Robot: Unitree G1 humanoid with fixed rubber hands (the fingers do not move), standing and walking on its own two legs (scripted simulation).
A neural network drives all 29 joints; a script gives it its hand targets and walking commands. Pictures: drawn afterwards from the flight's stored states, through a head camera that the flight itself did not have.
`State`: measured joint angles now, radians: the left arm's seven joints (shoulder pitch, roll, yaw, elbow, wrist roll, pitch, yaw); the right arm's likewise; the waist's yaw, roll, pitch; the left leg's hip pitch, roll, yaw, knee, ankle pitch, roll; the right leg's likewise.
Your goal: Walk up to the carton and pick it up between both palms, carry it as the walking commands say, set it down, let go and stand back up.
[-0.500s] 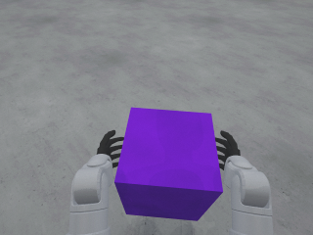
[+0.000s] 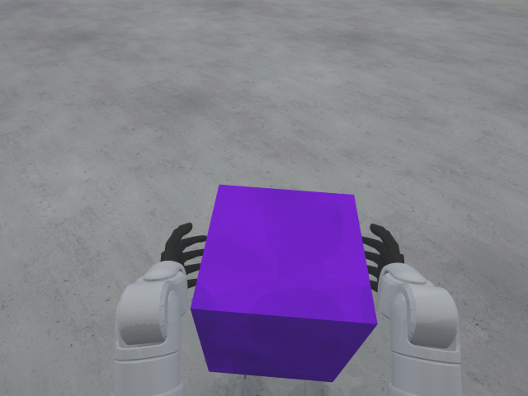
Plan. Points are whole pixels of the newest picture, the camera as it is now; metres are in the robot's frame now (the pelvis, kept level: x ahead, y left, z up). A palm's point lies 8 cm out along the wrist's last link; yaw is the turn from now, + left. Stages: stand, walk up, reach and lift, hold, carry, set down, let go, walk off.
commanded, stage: carry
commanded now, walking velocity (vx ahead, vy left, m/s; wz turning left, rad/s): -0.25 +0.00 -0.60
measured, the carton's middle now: (278, 287) +0.30 -0.01 +0.02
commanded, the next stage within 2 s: none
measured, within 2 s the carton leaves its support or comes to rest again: neither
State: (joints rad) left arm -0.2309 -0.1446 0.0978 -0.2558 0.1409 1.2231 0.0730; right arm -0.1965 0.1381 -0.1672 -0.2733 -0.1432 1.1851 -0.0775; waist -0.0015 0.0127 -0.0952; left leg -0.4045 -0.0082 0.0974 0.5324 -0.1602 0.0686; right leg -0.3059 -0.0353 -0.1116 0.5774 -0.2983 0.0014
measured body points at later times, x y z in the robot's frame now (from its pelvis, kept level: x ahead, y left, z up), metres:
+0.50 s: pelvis -0.10 +0.02 -0.01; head -0.09 +0.03 +0.44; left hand +0.21 +0.12 +0.06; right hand +0.16 -0.18 +0.07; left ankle -0.08 +0.12 -0.73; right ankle -0.02 -0.11 -0.71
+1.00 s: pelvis -0.27 +0.04 +0.00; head -0.26 +0.00 +0.44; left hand +0.05 +0.02 +0.07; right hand -0.10 -0.24 +0.05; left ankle -0.19 +0.15 -0.67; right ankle -0.27 -0.08 -0.73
